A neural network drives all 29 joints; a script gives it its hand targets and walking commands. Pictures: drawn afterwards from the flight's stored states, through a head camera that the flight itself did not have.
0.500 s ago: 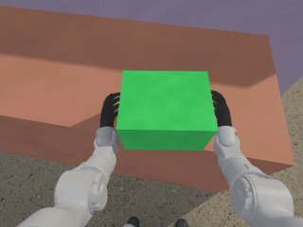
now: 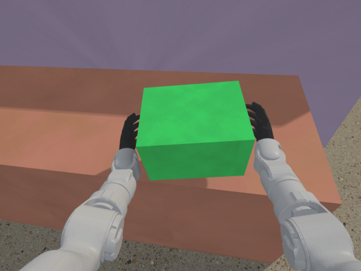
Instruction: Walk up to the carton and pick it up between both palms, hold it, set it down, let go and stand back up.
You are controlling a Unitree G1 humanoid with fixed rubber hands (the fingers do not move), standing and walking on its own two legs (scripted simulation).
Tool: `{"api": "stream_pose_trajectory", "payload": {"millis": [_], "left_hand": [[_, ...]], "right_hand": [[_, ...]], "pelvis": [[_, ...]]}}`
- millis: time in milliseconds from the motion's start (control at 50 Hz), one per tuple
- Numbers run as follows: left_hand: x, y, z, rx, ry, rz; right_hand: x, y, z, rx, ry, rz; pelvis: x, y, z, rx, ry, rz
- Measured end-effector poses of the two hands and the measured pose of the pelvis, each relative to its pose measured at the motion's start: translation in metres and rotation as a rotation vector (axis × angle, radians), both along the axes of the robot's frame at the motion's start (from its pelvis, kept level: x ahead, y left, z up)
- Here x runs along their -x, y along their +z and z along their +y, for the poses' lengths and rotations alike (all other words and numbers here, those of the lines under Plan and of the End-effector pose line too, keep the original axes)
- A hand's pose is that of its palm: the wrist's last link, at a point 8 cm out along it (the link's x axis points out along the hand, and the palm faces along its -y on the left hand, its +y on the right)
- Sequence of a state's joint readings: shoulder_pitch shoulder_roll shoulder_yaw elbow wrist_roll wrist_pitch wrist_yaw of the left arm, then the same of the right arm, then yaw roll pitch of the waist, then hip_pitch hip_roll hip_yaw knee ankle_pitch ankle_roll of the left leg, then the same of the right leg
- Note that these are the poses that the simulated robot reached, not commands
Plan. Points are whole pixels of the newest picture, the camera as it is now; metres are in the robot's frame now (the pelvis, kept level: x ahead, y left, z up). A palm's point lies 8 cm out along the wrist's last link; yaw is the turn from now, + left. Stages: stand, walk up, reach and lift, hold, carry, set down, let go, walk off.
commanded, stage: reach and lift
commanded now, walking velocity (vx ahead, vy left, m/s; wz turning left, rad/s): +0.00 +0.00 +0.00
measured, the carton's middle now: (193, 131) +0.42 +0.00 +0.08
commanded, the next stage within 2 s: hold in 1.60 s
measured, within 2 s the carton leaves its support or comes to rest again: neither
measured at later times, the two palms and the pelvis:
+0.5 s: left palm (122, 140) +0.37 +0.16 +0.11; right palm (270, 130) +0.37 -0.16 +0.13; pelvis +0.00 +0.00 +0.01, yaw +1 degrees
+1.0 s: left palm (122, 140) +0.36 +0.15 +0.13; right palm (276, 134) +0.35 -0.17 +0.14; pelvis -0.01 +0.00 +0.01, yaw +0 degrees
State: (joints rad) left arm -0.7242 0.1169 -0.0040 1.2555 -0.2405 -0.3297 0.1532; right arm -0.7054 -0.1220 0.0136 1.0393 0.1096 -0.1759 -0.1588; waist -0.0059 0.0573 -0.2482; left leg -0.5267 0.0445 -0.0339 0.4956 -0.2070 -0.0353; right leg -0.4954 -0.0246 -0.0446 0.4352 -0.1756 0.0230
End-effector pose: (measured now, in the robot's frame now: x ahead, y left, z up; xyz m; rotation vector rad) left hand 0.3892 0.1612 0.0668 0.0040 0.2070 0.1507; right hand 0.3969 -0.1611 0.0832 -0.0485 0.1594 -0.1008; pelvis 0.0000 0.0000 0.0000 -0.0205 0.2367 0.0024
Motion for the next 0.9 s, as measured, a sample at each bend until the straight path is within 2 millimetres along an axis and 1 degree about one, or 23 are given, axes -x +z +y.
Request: {"api": "stream_pose_trajectory", "payload": {"millis": [100,180,340,520,660,740,840,900], "left_hand": [[-0.001,0.016,-0.002,-0.008,-0.015,0.03],[0.0,0.02,-0.004,-0.007,-0.024,0.057],[0.006,0.022,-0.003,0.01,-0.036,0.072],[0.021,0.045,0.0,-0.001,-0.024,0.036],[0.032,0.049,0.003,-0.017,-0.02,0.071],[0.035,0.055,0.002,-0.014,-0.02,0.06],[0.037,0.068,-0.002,-0.02,-0.021,0.023],[0.037,0.071,-0.004,-0.025,-0.023,0.028]], "right_hand": [[0.002,0.017,-0.002,-0.001,-0.013,0.031],[0.005,0.026,-0.003,0.001,-0.023,0.058],[0.013,0.032,-0.003,-0.014,-0.04,0.075],[0.028,0.047,0.0,-0.052,-0.037,0.04],[0.038,0.044,0.003,-0.051,-0.035,0.074],[0.041,0.047,0.002,-0.054,-0.037,0.063],[0.044,0.058,-0.002,-0.062,-0.038,0.025],[0.045,0.061,-0.004,-0.06,-0.043,0.029]], "pelvis": [[0.002,0.004,-0.001,-0.007,-0.002,-0.055],[0.002,0.006,-0.001,-0.008,-0.004,-0.087],[0.001,0.009,0.0,-0.003,0.0,-0.131],[0.001,0.011,0.005,0.001,0.01,-0.197],[0.006,0.012,0.007,-0.006,0.009,-0.226],[0.008,0.011,0.007,-0.007,0.01,-0.224],[0.008,0.012,0.005,-0.006,0.008,-0.238],[0.009,0.012,0.004,-0.007,0.006,-0.256]]}}
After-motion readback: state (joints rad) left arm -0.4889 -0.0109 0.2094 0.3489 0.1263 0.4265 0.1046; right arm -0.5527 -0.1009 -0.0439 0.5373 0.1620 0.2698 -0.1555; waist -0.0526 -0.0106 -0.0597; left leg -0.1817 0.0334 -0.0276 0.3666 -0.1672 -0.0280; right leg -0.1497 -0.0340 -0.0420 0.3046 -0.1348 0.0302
